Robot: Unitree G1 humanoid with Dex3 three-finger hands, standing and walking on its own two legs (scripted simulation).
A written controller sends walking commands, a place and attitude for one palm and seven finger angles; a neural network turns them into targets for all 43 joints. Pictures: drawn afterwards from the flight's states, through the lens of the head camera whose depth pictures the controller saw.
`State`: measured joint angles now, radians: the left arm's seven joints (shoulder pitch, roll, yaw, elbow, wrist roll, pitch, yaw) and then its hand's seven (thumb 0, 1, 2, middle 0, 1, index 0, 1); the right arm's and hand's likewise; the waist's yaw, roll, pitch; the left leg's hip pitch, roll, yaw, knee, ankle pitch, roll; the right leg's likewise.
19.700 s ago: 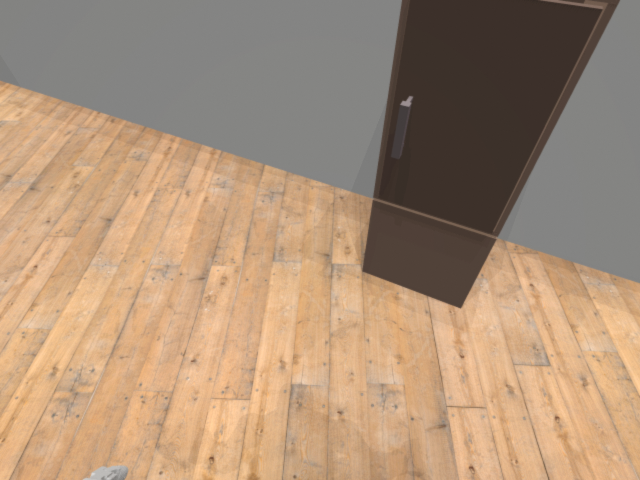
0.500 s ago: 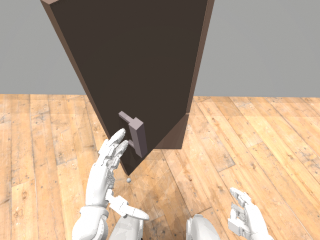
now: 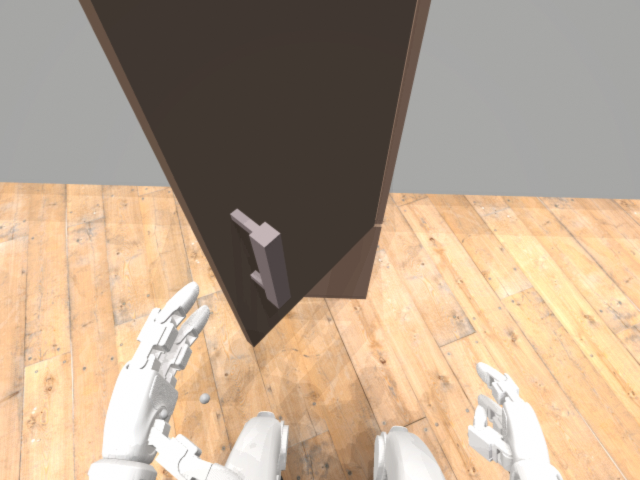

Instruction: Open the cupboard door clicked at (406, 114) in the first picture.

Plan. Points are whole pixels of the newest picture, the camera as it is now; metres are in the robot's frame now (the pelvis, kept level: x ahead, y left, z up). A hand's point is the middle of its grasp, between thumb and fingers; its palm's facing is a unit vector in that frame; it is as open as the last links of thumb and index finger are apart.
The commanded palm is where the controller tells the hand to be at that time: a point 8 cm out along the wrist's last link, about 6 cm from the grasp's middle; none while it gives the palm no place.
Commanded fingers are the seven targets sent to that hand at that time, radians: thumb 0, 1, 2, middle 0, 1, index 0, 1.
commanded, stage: draw the hand back to the body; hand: left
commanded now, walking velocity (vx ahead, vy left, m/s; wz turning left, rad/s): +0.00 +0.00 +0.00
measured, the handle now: (261, 260) +0.36 +0.10 +0.06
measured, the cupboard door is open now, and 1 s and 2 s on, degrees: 51 51 51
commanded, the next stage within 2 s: step back with the hand held close in 1.60 s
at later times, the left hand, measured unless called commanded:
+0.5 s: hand (116, 376) +0.20 +0.18 +0.14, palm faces +0.01 -1.00 -0.07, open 16.3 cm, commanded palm +0.17 +0.25 +0.16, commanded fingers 0.00 -0.32 0.38 -0.16 -0.30 -0.16 -0.30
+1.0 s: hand out of the picture +0.23 +0.26 +0.24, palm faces +0.34 -0.85 -0.40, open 11.7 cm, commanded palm +0.18 +0.30 +0.26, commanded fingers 0.00 0.55 0.75 -0.19 -0.30 -0.19 -0.30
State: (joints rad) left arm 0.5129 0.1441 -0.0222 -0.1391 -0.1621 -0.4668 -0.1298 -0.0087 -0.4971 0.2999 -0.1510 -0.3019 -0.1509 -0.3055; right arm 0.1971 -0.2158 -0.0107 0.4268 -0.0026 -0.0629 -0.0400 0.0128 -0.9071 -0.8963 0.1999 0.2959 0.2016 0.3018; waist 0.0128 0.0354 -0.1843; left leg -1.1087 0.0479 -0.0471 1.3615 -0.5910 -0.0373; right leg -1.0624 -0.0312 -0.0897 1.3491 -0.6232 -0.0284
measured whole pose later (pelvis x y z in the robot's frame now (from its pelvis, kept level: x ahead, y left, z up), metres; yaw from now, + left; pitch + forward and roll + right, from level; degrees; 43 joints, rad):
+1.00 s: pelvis +0.04 +0.03 +0.12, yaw -1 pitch +0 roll -1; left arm 0.56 0.32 0.19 -0.41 -0.04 0.00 0.13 0.00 0.22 0.61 -0.18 -0.30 -0.18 -0.30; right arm 0.25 -0.22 0.07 0.54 0.01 -0.10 -0.11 0.01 -0.90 -0.90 0.20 0.30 0.20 0.30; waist 0.05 0.07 -0.06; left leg -0.26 0.02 0.02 0.62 -0.35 0.01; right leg -0.23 -0.04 -0.05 0.59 -0.36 0.02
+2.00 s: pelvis +0.01 +0.03 +0.14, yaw -3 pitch -1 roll -1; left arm 0.54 0.38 0.38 -0.43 -0.04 -0.14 0.11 0.02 0.89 0.90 -0.21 -0.30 -0.21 -0.30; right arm 0.15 -0.24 -0.01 0.57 0.00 -0.01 -0.09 0.01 -0.91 -0.90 0.20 0.30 0.20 0.30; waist 0.01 0.05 0.03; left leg -0.21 0.03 0.06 0.43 -0.20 0.01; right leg -0.18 -0.02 -0.02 0.37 -0.18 0.03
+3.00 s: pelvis -0.13 +0.04 +0.12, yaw -4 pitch +3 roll -2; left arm 0.51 0.41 0.39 -0.52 -0.03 -0.23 0.14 0.02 0.89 0.90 -0.21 -0.30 -0.21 -0.31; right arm 0.12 -0.18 0.01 0.67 -0.02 -0.10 -0.06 0.01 -0.90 -0.90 0.20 0.30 0.21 0.30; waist 0.05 0.01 0.01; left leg -0.53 0.03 0.03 0.63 -0.18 -0.02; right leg -0.15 0.05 0.06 0.48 -0.39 0.00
